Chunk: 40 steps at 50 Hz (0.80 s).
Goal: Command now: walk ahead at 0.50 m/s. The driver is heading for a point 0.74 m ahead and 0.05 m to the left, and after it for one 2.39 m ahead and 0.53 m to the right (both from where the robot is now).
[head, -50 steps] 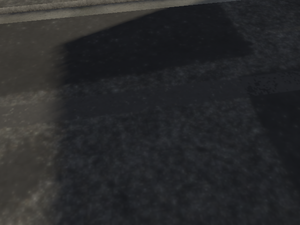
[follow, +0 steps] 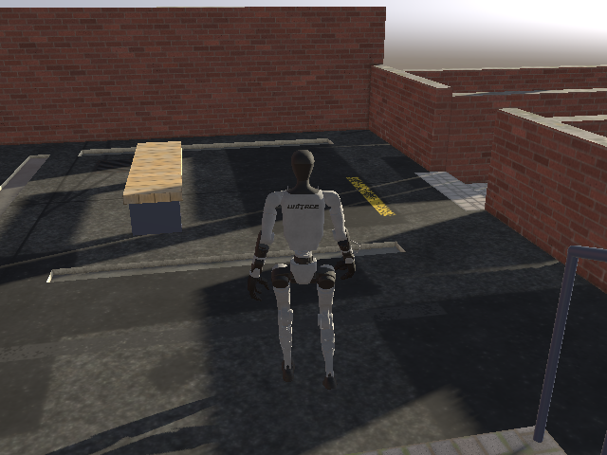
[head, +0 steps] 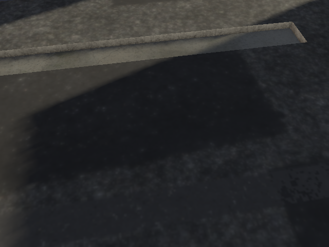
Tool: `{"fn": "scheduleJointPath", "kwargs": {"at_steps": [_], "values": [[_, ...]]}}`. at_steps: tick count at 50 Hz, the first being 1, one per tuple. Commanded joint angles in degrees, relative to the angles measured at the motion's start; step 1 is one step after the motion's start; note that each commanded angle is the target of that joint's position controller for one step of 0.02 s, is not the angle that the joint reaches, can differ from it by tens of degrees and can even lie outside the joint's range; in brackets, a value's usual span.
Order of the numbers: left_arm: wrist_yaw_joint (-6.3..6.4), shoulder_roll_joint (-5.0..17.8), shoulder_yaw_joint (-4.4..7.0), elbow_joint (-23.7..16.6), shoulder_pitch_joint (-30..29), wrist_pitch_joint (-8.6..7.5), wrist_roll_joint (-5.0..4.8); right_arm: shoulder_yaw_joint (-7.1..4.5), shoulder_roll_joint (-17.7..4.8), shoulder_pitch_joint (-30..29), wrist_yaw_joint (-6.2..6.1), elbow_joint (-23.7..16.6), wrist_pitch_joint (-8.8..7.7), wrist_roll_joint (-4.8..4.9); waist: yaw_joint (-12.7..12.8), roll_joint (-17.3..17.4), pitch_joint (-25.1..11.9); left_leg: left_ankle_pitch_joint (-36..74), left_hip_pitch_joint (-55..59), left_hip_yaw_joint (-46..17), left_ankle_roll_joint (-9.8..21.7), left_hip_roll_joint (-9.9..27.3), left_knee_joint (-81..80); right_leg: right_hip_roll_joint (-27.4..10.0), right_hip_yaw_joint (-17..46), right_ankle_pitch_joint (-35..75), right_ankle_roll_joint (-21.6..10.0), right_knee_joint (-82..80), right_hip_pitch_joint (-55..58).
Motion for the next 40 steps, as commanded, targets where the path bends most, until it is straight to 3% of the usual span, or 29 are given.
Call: {"fn": "scheduleJointPath", "kwargs": {"at_steps": [1,2,4,6,8,12,16,19,21,22,23,24,25,26,27,28,29,31,34,40], "values": [[0.76,6.17,1.95,-4.73,-2.99,-1.05,0.44,-0.71,-4.23,5.06,-0.13,-0.49,-0.81,-0.94,-1.75,3.81,-6.61,7.97,19.38,-19.98,10.30,16.43,-15.28,-6.79,2.42,6.47,-0.77,2.33,-18.00],[0.86,4.77,1.95,-4.50,-1.92,-0.39,0.41,-0.56,-3.74,5.71,-0.04,0.10,-0.88,-0.90,-0.91,4.49,-6.15,8.36,17.22,-18.54,10.30,15.77,-16.52,-7.11,2.21,7.08,-0.72,0.48,-16.32],[1.06,3.34,1.90,-4.86,-2.82,0.59,0.56,-0.84,-5.35,7.66,-0.53,1.07,-0.96,-0.54,-0.29,4.69,-3.95,8.78,14.38,-16.03,10.57,15.54,-18.78,-7.90,1.47,8.63,-0.10,-4.08,-17.24],[1.12,3.80,2.00,-6.54,-7.42,0.97,1.09,-1.22,-7.30,9.67,-1.29,1.61,-0.83,-0.48,-0.96,3.84,-1.89,9.82,14.12,-14.50,10.58,15.54,-20.38,-8.12,0.98,14.04,1.08,-10.28,-20.83],[0.81,3.58,1.83,-7.84,-11.60,0.98,1.41,-1.22,-7.69,11.48,-1.83,2.16,-0.56,-0.41,-1.85,3.74,-0.90,10.72,14.49,-12.07,9.45,14.46,-20.95,-7.71,0.47,20.91,1.69,-17.14,-21.97],[-0.11,2.84,1.03,-9.67,-19.30,0.83,1.02,-1.16,-8.08,14.98,-1.99,3.48,-0.36,0.10,-4.03,4.31,0.91,10.23,14.63,-7.68,7.34,12.25,-21.23,-5.05,-1.77,30.10,1.59,-29.38,-18.21],[-1.26,3.46,0.39,-11.92,-25.72,0.68,0.43,-1.39,-8.54,19.16,-2.06,5.77,0.29,0.53,-5.90,4.42,3.17,9.65,21.85,-7.88,7.36,15.01,-19.23,-4.02,-2.01,27.98,0.91,-35.08,-19.77],[-2.22,5.15,0.61,-12.89,-25.70,0.04,0.27,-1.99,-9.78,19.12,-2.49,6.45,1.11,0.66,-4.26,5.40,2.54,16.07,26.72,-8.40,6.25,17.44,-14.99,-3.03,-2.31,21.82,-1.03,-37.83,-17.20],[-2.18,8.02,2.08,-10.49,-16.85,-0.23,0.60,-2.12,-10.23,16.70,-2.61,5.85,1.59,0.84,0.88,6.31,-3.01,32.45,26.17,-6.16,4.49,15.45,-5.22,0.32,-5.19,20.10,-3.05,-39.61,-3.34],[-1.84,10.97,3.54,-7.20,-6.32,-0.23,0.97,-1.54,-8.67,15.92,-2.59,5.16,1.74,0.59,5.03,4.95,-9.42,32.93,20.20,-3.93,2.82,12.29,6.65,-0.56,-3.96,21.98,-5.09,-38.32,11.79],[-1.40,16.11,4.80,-5.50,3.43,-0.15,2.07,-0.22,-4.67,19.68,-2.29,3.92,1.22,-0.18,5.55,-4.24,-18.90,13.67,0.03,-0.67,-0.87,5.99,28.21,-14.62,15.16,20.80,-11.92,-37.58,35.17],[-1.65,15.68,4.22,-4.50,6.41,0.19,1.48,1.15,-1.10,22.28,-1.76,4.42,-0.12,-0.11,4.64,-14.35,-24.84,-25.19,-13.51,-5.89,-2.36,-1.21,41.62,-22.02,36.40,12.34,-16.72,-46.48,43.85],[-1.59,11.40,2.89,-4.98,3.66,0.13,1.04,-0.37,-6.49,17.48,-1.47,3.89,-1.09,1.37,5.14,-10.25,-19.55,-24.79,-19.81,-10.38,-1.18,2.15,47.78,-19.81,33.78,6.75,-14.11,-48.43,39.94],[-1.46,9.56,2.23,-6.44,-2.22,-0.04,0.92,-0.80,-8.34,12.74,-1.55,2.40,-1.61,2.12,3.93,-7.45,-12.20,-19.23,-21.90,-8.55,-0.33,5.16,47.36,-18.19,25.97,9.20,-11.97,-49.90,31.28],[-1.54,8.00,1.65,-7.34,-6.66,-0.18,1.49,-1.08,-8.33,10.27,-2.02,2.11,-1.57,1.72,2.18,-3.29,-8.03,-14.03,-19.49,-7.25,-0.25,7.65,44.58,-16.19,20.20,13.55,-10.96,-51.85,22.37],[-1.75,6.45,1.18,-7.57,-9.06,-0.43,2.08,-1.50,-7.61,10.04,-2.41,2.18,-1.01,1.09,0.17,-2.76,-5.38,-10.94,-16.11,-7.29,-0.24,9.42,41.36,-14.27,15.95,17.18,-10.20,-53.83,15.50],[-1.92,5.43,0.83,-7.27,-9.61,-0.61,2.44,-1.54,-6.29,11.38,-2.52,2.44,-0.24,0.94,-1.43,-3.70,-5.10,-9.20,-12.64,-7.62,-0.18,10.47,39.42,-13.12,13.61,18.14,-9.86,-55.50,11.73],[-1.75,5.95,0.85,-6.31,-8.01,-0.74,2.16,-1.51,-4.40,12.03,-2.67,2.64,0.80,0.85,-2.36,-3.82,-3.88,-7.46,-11.43,-7.06,-0.64,10.99,35.75,-12.17,10.49,19.43,-10.39,-58.06,8.68],[-0.50,8.53,1.35,-5.20,-5.11,-0.81,2.43,-1.81,-5.02,6.83,-2.68,0.98,1.48,0.50,-1.76,-2.56,-1.22,0.81,-17.23,-7.22,-2.02,11.35,27.97,-12.43,6.81,22.38,-10.29,-60.36,9.68],[0.60,8.73,1.07,-3.60,-1.25,-0.83,2.33,-1.11,-3.88,-2.11,-1.04,-1.85,1.50,0.87,0.84,-2.28,1.37,15.01,-16.81,-6.07,-1.52,8.49,13.47,-10.76,-3.36,25.17,-6.90,-61.92,12.36]]}}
